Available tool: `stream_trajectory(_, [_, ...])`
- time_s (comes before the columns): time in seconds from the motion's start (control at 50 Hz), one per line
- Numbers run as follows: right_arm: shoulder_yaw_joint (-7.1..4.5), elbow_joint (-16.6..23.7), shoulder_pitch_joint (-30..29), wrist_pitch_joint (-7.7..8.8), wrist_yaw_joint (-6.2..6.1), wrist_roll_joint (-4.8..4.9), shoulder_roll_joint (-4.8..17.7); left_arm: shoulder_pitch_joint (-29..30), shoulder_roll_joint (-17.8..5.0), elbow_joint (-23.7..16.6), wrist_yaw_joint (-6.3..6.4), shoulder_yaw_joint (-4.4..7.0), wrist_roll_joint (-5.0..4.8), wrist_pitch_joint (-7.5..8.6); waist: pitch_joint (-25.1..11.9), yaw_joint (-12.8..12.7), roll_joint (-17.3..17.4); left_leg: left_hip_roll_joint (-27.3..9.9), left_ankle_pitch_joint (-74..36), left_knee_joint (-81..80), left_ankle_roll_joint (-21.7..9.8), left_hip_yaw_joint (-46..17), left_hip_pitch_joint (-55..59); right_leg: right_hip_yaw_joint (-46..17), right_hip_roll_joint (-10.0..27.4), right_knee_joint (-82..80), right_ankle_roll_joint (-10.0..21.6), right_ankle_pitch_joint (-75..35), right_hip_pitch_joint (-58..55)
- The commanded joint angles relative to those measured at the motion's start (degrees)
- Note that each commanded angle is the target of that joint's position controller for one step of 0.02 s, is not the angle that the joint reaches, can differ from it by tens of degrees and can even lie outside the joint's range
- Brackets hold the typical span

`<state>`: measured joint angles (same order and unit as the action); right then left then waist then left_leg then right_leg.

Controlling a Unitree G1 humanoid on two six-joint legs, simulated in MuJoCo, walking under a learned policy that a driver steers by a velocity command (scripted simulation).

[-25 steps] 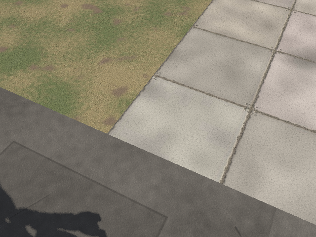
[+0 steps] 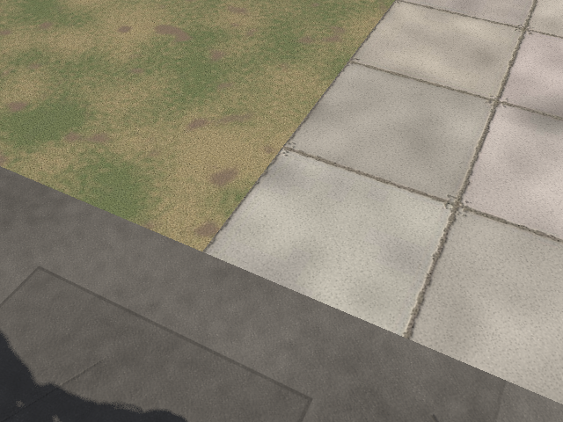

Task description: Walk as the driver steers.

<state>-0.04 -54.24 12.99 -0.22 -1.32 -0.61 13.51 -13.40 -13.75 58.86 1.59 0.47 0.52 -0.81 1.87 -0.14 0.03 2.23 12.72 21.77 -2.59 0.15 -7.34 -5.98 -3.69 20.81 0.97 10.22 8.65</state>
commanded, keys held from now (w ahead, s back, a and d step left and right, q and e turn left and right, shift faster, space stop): no key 0.44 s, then w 0.44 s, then w+q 0.12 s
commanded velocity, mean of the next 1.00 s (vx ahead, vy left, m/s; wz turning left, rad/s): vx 0.17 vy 0.00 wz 0.01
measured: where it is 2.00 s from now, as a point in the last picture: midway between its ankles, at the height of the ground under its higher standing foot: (274, 349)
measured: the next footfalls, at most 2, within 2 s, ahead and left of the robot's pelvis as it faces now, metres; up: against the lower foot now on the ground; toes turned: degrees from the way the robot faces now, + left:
right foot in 0.78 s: +0.13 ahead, -0.12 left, +0.00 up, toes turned -2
left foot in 1.26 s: +0.46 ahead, +0.03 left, +0.00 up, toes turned +14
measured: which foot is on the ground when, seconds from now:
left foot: down 0.00-0.78, up 0.80-1.00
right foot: down 0.00-0.52, up 0.54-0.76, down 0.78-1.00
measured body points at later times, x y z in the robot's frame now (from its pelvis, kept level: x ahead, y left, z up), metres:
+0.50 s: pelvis +0.01 +0.01 +0.00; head +0.01 +0.01 +0.45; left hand +0.01 +0.24 -0.16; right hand +0.02 -0.23 -0.16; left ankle -0.01 +0.09 -0.75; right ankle +0.01 -0.11 -0.75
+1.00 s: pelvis +0.16 -0.06 +0.00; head +0.17 -0.07 +0.45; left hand +0.10 +0.17 -0.14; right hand +0.23 -0.30 -0.15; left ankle +0.19 +0.07 -0.67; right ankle +0.09 -0.12 -0.75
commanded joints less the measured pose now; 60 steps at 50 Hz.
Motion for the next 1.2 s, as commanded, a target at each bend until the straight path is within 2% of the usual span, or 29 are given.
stream_trajectory(0.02, [-1.00, 0.40, 0.93, 0.62, -0.24, 0.01, 5.77, -1.12, -5.59, 0.20, 0.30, 0.82, -0.04, 0.45, 0.13, 0.04, 0.30, -7.38, -3.77, -4.89, -1.31, -7.27, -1.25, -5.21, 6.18, -2.85, 1.43, -5.87, 0.41])
stream_trajectory(0.22, [-0.25, -4.57, 3.36, 0.65, -0.57, -0.01, 4.24, -1.78, -3.89, 4.59, 0.65, 0.01, -0.12, 0.48, 0.86, 0.14, 0.40, -7.08, -4.34, -4.73, -1.22, -7.14, -1.40, -4.57, 6.40, -2.81, 1.50, -5.98, 0.70])
stream_trajectory(0.44, [0.13, -7.76, 5.36, 0.70, -0.89, -0.05, 2.34, -3.01, -1.99, 7.15, 0.98, -0.59, -0.16, 0.54, 1.38, 0.26, 0.15, -6.87, -5.22, -4.31, -1.28, -7.01, -1.34, -3.97, 6.45, -2.34, 1.35, -6.01, 1.33])
stream_trajectory(0.46, [0.15, -8.07, 5.88, 0.68, -0.84, -0.15, 2.16, -3.56, -1.51, 7.39, 1.00, -0.73, -0.08, 0.50, 0.21, 0.39, 0.40, -6.54, 0.26, -5.16, -1.35, -7.15, -0.95, -3.60, 5.91, -2.44, 1.48, -2.06, 1.08])
stream_trajectory(0.5, [-1.00, -8.30, 6.79, 0.16, -0.75, -0.23, 4.62, -3.34, -2.03, 6.76, 0.92, -0.35, 0.28, 0.30, 1.55, 0.96, 2.94, -6.30, 17.22, -6.40, -3.06, -9.40, -1.83, -0.91, 2.59, 2.27, 2.43, 10.54, 4.95])
stream_trajectory(0.52, [-1.57, -8.45, 8.15, -0.19, -0.65, -0.23, 5.65, -2.50, -2.08, 5.97, 0.63, -0.16, 0.79, 0.24, 3.11, 1.78, 5.11, -8.18, 26.65, -8.28, -5.07, -13.16, -2.22, 0.76, 0.84, 6.47, 2.94, 16.66, 9.36])
stream_trajectory(0.54, [-2.03, -8.94, 10.56, -0.42, -0.60, -0.21, 6.18, -1.01, -1.54, 4.87, 0.21, -0.17, 1.29, 0.41, 5.19, 2.81, 7.01, -11.62, 33.94, -11.59, -7.55, -18.22, -2.17, 3.06, -0.15, 11.51, 3.07, 18.44, 13.99])
stream_trajectory(0.56, [-2.52, -9.48, 12.05, -0.43, -0.66, -0.27, 6.63, 0.03, -0.31, 3.82, -0.25, -0.43, 1.86, 0.84, 7.28, 3.21, 8.59, -15.95, 37.23, -14.30, -10.22, -23.21, -2.48, 5.78, 0.56, 16.67, 2.98, 16.70, 16.88])
stream_trajectory(0.58, [-2.71, -9.66, 12.74, -0.14, -0.61, -0.46, 6.05, 1.54, -0.14, 2.69, -0.60, -0.44, 2.07, 1.44, 9.18, 3.49, 7.83, -18.87, 35.95, -16.24, -12.02, -26.13, -3.59, 6.46, 2.80, 20.98, 2.83, 15.00, 19.20])
stream_trajectory(0.6, [-2.90, -9.56, 12.95, 0.35, -0.47, -0.84, 5.88, 2.64, -0.63, 1.75, -0.89, -0.19, 1.93, 2.05, 9.57, 3.39, 6.38, -19.93, 32.50, -16.99, -12.76, -26.96, -2.79, 6.11, 4.11, 24.30, 2.69, 15.66, 21.69])
stream_trajectory(0.64, [-3.35, -9.05, 12.03, 1.45, -0.21, -0.96, 6.22, 2.57, -0.77, 0.71, -1.64, 0.14, 1.62, 3.25, 8.42, 2.17, 4.60, -19.08, 25.21, -15.97, -12.22, -23.58, -0.55, 6.24, 5.65, 24.54, 2.55, 15.36, 23.18])
stream_trajectory(0.68, [-3.56, -8.65, 11.10, 2.26, -0.04, -0.70, 5.94, 3.02, -0.71, -0.25, -2.12, 0.50, 1.03, 4.08, 7.07, 1.51, 5.17, -15.96, 19.11, -14.14, -10.55, -18.03, -1.74, 7.99, 4.89, 19.62, 2.39, 13.59, 18.52])
stream_trajectory(0.72, [-3.76, -8.06, 9.42, 2.57, 0.07, -0.29, 6.04, -0.01, 0.02, -0.01, -2.26, 0.78, 0.53, 4.34, 5.90, -0.53, 5.83, -13.65, 16.60, -11.47, -9.33, -13.62, -7.17, 10.45, 3.32, 11.68, 2.74, 8.62, 8.33])
stream_trajectory(0.74, [-3.83, -7.67, 8.27, 2.60, 0.18, 0.06, 6.00, -4.34, 0.66, 1.43, -2.13, 0.94, 0.36, 4.42, 5.47, -2.52, 4.94, -12.11, 16.77, -8.33, -8.57, -11.40, -12.23, 12.05, 1.76, 6.96, 2.85, 4.83, -0.06])
stream_trajectory(0.76, [-3.62, -7.27, 8.15, 2.86, 0.32, -0.17, 5.12, -9.37, -0.12, 3.16, -1.79, 1.51, 0.39, 4.53, 4.30, -4.20, 2.70, -10.12, 16.41, -3.25, -7.59, -9.49, -17.44, 11.36, 0.76, 4.44, 2.93, 5.69, -8.66])
stream_trajectory(0.78, [-2.81, -6.16, 6.88, 3.45, 0.65, -0.58, 2.56, -15.72, -3.11, 4.50, -1.21, 2.47, 0.99, 5.00, 2.45, -6.94, -4.62, -6.03, 13.64, 9.39, -5.69, -4.17, -23.38, 0.86, 8.00, -1.71, 3.92, 12.78, -16.35])
stream_trajectory(0.8, [-1.55, -3.35, 5.94, 4.05, 1.30, -0.22, -2.03, -23.47, -9.59, 5.27, -0.84, 3.96, 1.06, 5.10, -1.43, -8.54, -18.29, 1.01, 17.70, 28.88, -2.88, 4.22, -33.10, -25.41, 23.17, -13.25, 9.05, 32.12, -21.63])
stream_trajectory(0.82, [-2.86, -2.73, 4.26, 3.81, 1.63, -1.88, 3.25, -22.16, -8.43, 6.19, -0.80, 3.83, 0.92, 4.37, 2.71, -6.30, -11.49, -1.03, 18.66, 39.47, -3.75, 0.48, -36.19, -31.72, 25.93, -14.49, 12.06, 35.86, -15.43])
stream_trajectory(0.84, [-2.94, -2.45, 2.69, 3.92, 2.24, -2.01, 3.13, -15.78, -6.14, 3.75, -1.13, 3.22, 0.87, 4.50, 6.71, -3.25, -4.95, -4.15, 12.56, 42.88, -4.24, -1.61, -37.40, -26.70, 23.93, -13.81, 11.66, 32.42, -10.73])
stream_trajectory(0.86, [-2.59, -2.90, 2.90, 4.30, 2.74, -1.56, 1.67, -11.90, -4.85, 2.29, -1.45, 2.89, 0.73, 5.08, 7.17, -1.56, -2.73, -5.72, 7.23, 42.49, -3.82, -2.24, -35.64, -20.81, 21.24, -14.20, 10.72, 24.09, -7.84])
stream_trajectory(0.88, [-2.64, -3.26, 3.27, 4.50, 3.04, -1.39, 1.26, -10.11, -3.88, 1.49, -1.42, 2.54, 0.57, 5.65, 6.30, -0.19, -2.07, -6.75, 3.73, 41.15, -3.14, -1.99, -33.47, -15.97, 19.03, -14.70, 9.78, 16.28, -6.96])
stream_trajectory(0.9, [-2.77, -3.71, 3.94, 4.17, 3.28, -1.54, 1.47, -10.01, -2.56, 1.57, -1.18, 2.09, 0.54, 6.20, 5.33, 0.50, -2.27, -7.00, 1.83, 40.41, -2.32, -1.43, -32.32, -11.13, 17.48, -14.78, 8.81, 8.83, -7.43])
stream_trajectory(0.96, [-3.03, -3.26, 2.23, 2.96, 3.41, -1.06, 1.11, -15.03, -1.61, 3.60, -0.63, 1.55, 0.57, 7.09, 3.79, 0.45, -3.35, -5.50, -1.02, 40.83, -1.37, -0.28, -33.92, -1.42, 15.52, -12.89, 7.34, -11.55, -10.64])
stream_trajectory(1.0, [-2.86, -1.58, -1.91, 2.50, 3.33, -0.79, 0.35, -16.75, -1.20, 4.06, -0.47, 1.23, 0.73, 7.19, 4.40, -0.01, -3.70, -4.57, -3.08, 39.07, -1.11, 0.46, -35.57, 2.94, 14.82, -12.64, 6.54, -19.10, -10.35])
stream_trajectory(1.06, [-2.15, 1.67, -9.40, 2.51, 3.43, -0.69, -0.83, -15.99, -0.32, 3.64, -0.21, 0.65, 0.80, 7.32, 6.40, -0.62, -4.04, -3.47, -7.62, 29.22, -0.99, 3.29, -34.10, 8.14, 13.43, -13.23, 5.59, -25.32, -7.80])
stream_trajectory(1.1, [-1.48, 3.49, -13.51, 2.51, 3.57, -0.61, -1.72, -16.24, -0.69, 3.77, 0.15, 0.52, 0.69, 7.44, 7.08, -1.26, -4.40, -2.65, -9.67, 21.05, -1.50, 6.44, -29.99, 10.79, 13.41, -13.48, 5.17, -29.26, -6.94])
stream_trajectory(1.14, [-1.45, 4.63, -14.68, 2.47, 3.49, -0.57, -1.04, -17.08, -1.97, 4.22, 0.56, 0.68, 0.65, 7.60, 6.44, -1.02, -4.75, -1.25, -9.51, 15.97, -3.23, 8.80, -25.57, 12.68, 14.61, -11.11, 4.77, -39.17, -9.20])
stream_trajectory(1.18, [-2.17, 3.96, -10.40, 2.64, 3.11, -0.63, 0.90, -16.31, -3.75, 4.04, 1.20, 1.15, 0.48, 7.69, 3.02, 1.42, -5.63, 1.72, -7.03, 14.57, -5.67, 10.67, -19.55, 14.61, 15.57, -3.12, 3.94, -55.96, -12.77])
stream_trajectory(1.2, [-2.78, 2.69, -5.53, 2.83, 2.90, -0.72, 2.07, -15.45, -4.65, 3.67, 1.53, 1.50, 0.59, 7.42, 0.19, 3.67, -6.17, 3.21, -4.96, 14.46, -7.05, 10.94, -15.06, 15.33, 16.10, 4.00, 3.76, -61.61, -13.73])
